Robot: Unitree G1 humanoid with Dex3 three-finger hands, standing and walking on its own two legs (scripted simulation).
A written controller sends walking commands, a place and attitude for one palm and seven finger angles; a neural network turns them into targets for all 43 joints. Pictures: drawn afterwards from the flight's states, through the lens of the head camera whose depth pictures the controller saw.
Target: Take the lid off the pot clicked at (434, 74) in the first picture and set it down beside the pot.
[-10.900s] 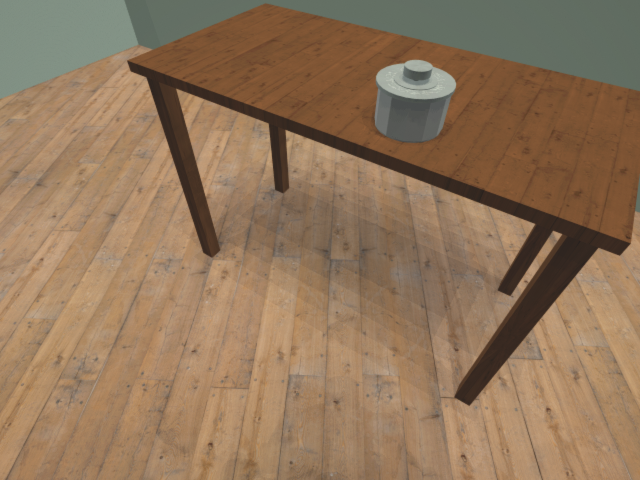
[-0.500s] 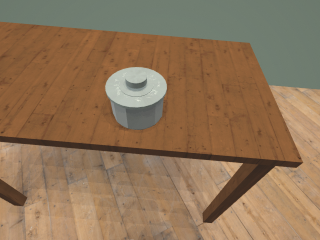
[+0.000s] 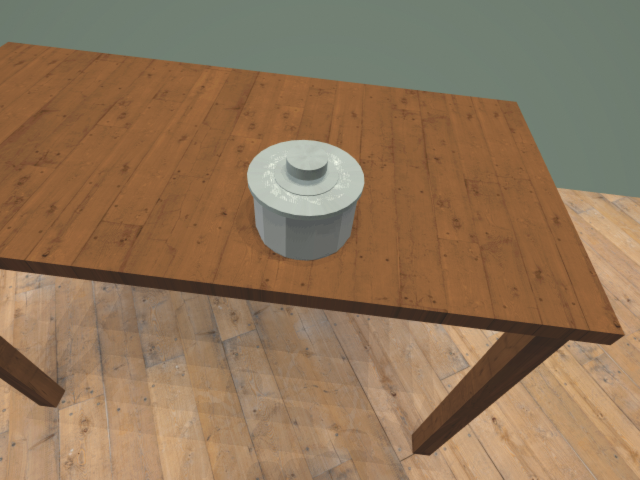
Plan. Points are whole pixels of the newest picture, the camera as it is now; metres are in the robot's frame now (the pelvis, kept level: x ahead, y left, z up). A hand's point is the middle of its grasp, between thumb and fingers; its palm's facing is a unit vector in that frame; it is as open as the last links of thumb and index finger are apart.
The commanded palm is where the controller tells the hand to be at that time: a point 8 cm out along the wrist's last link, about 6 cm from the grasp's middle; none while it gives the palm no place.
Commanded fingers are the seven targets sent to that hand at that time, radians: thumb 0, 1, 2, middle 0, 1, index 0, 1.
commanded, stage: look again from close up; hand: left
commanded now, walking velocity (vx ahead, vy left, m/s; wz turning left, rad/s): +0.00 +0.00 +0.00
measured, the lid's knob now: (307, 162) +0.46 +0.07 +0.16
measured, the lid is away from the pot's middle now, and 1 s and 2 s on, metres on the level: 0.00 0.00 0.00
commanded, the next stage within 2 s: lift the closed hand beside the body in 1.96 s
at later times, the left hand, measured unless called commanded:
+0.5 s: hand out of the picture -0.07 +0.16 -0.18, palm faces +0.04 -0.99 -0.16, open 7.4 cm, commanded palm none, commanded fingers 0.00 0.90 0.90 -0.20 -0.30 -0.20 -0.30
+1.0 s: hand out of the picture -0.06 +0.13 -0.18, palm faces +0.04 -0.99 -0.14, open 7.4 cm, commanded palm none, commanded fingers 0.00 0.90 0.90 -0.20 -0.30 -0.20 -0.30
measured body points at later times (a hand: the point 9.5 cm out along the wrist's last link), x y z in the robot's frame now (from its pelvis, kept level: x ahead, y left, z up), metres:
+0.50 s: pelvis -0.02 -0.01 +0.00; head -0.01 +0.01 +0.45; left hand -0.07 +0.21 -0.16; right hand +0.01 -0.24 -0.14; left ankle +0.06 +0.05 -0.73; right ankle -0.04 -0.17 -0.73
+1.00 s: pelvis -0.02 -0.02 +0.00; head -0.01 -0.01 +0.45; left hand -0.06 +0.19 -0.16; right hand -0.02 -0.24 -0.15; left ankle +0.06 +0.05 -0.73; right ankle -0.04 -0.17 -0.73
